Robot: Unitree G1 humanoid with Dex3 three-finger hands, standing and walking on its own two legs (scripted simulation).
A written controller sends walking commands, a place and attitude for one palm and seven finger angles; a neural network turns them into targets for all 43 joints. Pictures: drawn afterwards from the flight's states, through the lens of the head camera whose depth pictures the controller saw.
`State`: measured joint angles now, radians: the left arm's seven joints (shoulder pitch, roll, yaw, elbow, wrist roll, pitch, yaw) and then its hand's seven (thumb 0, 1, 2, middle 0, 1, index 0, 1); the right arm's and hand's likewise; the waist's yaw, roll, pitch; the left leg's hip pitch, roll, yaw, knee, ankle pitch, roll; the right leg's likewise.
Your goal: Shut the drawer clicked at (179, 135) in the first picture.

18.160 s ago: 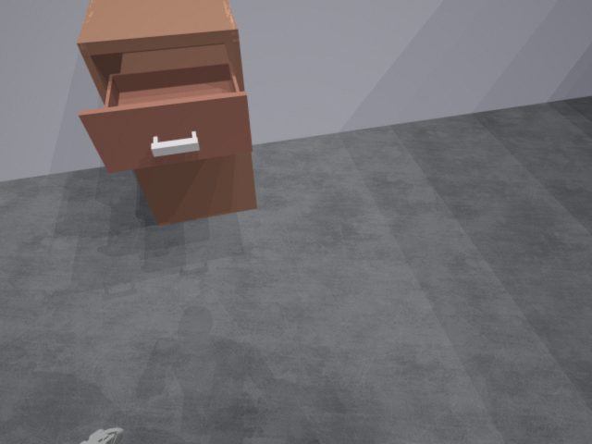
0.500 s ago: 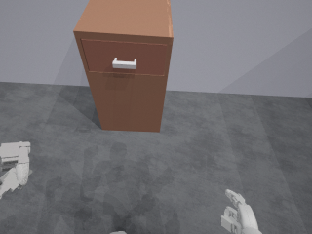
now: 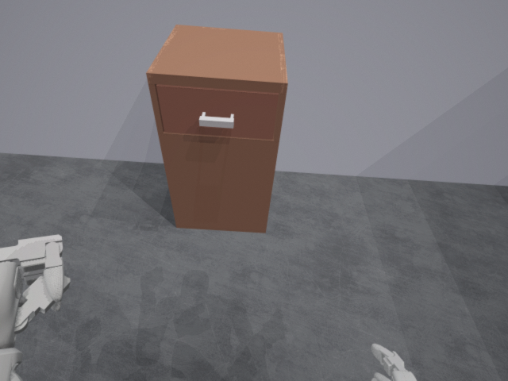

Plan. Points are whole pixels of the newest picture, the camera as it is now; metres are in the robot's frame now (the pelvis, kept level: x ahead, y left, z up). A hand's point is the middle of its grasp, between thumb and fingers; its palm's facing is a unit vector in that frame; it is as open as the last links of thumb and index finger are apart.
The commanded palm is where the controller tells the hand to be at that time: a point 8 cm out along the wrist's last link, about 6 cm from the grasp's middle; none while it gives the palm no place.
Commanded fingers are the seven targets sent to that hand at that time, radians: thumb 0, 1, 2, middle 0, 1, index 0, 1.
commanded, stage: stop stepping back and stand still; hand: left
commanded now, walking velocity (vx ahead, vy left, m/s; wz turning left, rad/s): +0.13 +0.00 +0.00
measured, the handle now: (217, 118) +0.92 +0.16 -0.10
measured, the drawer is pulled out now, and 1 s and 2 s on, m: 0.00 0.00 0.00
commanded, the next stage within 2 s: let the arm hang, fingers relaxed in 0.60 s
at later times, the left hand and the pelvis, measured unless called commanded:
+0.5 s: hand (84, 247) +0.23 +0.22 +0.16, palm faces +0.32 -0.82 -0.48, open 3.3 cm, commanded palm +0.17 +0.27 +0.18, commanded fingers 0.00 0.90 0.90 -1.40 -1.60 -1.40 -1.60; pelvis +0.03 -0.01 +0.01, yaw -1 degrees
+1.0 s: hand out of the picture +0.07 +0.19 -0.17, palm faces -0.03 -0.98 -0.20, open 3.1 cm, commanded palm none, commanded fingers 0.00 0.90 0.90 -0.76 -0.91 -0.76 -0.91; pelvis +0.00 +0.01 +0.00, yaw +0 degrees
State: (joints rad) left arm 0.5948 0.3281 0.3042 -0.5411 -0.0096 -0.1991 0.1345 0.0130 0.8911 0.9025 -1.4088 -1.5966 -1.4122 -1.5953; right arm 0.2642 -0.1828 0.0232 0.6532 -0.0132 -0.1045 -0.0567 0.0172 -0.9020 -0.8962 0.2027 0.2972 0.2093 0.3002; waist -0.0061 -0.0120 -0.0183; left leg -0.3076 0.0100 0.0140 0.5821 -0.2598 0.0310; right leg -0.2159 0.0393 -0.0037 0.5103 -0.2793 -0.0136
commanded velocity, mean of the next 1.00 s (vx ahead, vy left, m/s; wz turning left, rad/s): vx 0.00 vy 0.00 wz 0.00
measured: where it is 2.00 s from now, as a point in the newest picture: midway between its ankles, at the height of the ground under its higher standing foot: outside the picture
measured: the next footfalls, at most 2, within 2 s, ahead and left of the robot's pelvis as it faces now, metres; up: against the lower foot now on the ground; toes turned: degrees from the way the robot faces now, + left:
none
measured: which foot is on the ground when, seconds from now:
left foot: down 0.00-1.00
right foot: down 0.00-1.00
